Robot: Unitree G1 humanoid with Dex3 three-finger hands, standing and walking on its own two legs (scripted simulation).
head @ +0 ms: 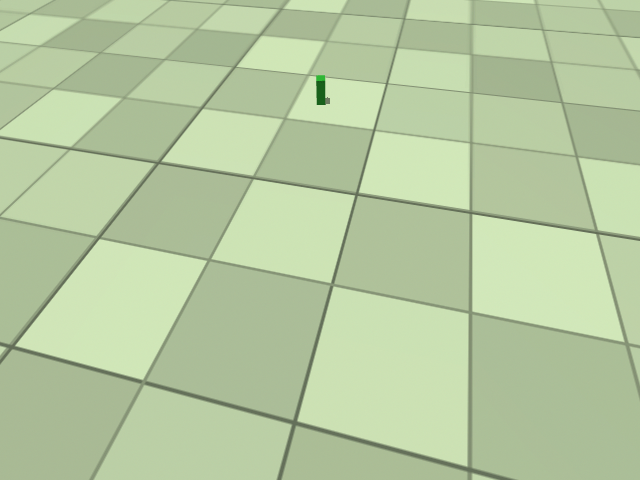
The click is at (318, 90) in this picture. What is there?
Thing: carton on end
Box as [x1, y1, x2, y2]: [316, 75, 324, 104]
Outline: 316,75 317,104 324,104 324,75
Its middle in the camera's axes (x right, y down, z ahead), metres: +0.02 -0.86 +2.26
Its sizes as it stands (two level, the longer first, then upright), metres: 0.063 0.050 0.149
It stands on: the floor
